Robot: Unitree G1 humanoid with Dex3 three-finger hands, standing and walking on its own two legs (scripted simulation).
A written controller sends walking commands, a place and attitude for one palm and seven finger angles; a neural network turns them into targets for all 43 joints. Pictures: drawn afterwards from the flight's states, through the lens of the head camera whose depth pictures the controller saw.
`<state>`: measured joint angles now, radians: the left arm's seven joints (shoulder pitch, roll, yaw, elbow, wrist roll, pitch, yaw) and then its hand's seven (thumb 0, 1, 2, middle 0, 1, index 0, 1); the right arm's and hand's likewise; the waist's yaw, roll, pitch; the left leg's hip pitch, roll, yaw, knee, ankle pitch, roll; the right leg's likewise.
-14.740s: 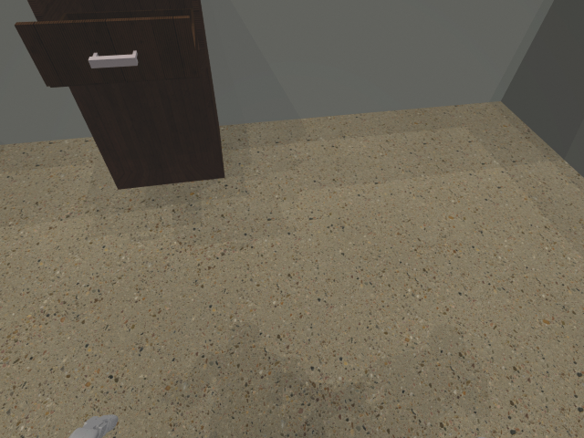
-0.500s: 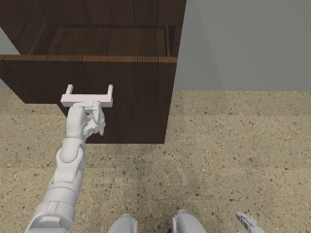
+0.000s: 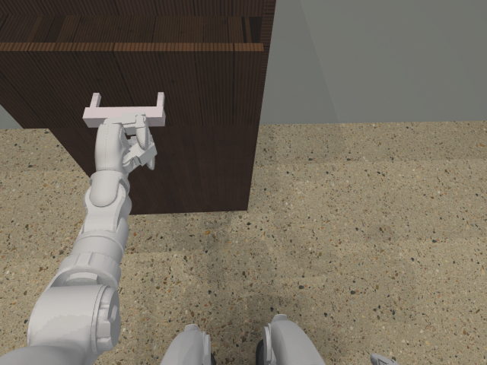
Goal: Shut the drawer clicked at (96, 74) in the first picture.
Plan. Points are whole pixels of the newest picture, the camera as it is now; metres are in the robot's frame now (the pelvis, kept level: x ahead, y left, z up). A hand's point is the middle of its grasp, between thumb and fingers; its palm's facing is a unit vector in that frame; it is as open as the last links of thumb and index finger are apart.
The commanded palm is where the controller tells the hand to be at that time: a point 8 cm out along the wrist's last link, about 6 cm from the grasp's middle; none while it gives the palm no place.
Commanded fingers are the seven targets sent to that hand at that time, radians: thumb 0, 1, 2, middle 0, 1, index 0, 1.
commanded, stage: push the drawer shut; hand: left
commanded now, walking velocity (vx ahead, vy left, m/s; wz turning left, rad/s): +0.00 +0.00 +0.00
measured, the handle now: (127, 107) +0.54 +0.18 +0.05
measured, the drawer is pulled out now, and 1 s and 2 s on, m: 0.08 0.00 0.00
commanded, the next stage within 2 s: pull the fist back off the drawer in 1.12 s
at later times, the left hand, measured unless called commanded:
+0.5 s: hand (156, 117) +0.53 +0.13 +0.05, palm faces +0.01 -1.00 -0.03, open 3.2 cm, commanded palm +0.51 +0.18 +0.05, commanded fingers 0.00 0.90 0.90 -1.40 -1.60 -1.40 -1.60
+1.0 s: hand (154, 107) +0.55 +0.13 +0.05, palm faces +0.02 -1.00 -0.04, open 3.0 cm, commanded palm +0.56 +0.17 +0.05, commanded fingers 0.00 0.90 0.90 -1.40 -1.60 -1.40 -1.60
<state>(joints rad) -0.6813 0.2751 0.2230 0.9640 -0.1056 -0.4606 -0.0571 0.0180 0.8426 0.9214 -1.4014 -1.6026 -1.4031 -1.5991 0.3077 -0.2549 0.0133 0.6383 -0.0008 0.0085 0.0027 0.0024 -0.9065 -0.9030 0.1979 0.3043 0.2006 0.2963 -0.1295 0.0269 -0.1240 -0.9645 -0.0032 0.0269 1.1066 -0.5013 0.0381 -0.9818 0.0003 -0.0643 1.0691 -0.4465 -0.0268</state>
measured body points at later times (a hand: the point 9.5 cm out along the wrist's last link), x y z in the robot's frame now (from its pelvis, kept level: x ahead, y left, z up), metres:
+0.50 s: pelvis +0.01 +0.00 -0.01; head +0.15 +0.01 +0.42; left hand +0.52 +0.18 +0.05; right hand +0.00 -0.26 -0.12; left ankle +0.01 +0.10 -0.66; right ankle +0.03 -0.11 -0.66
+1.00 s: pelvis +0.00 +0.00 -0.02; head +0.16 +0.03 +0.40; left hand +0.54 +0.19 +0.05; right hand -0.03 -0.26 -0.12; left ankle +0.01 +0.10 -0.66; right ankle +0.03 -0.11 -0.66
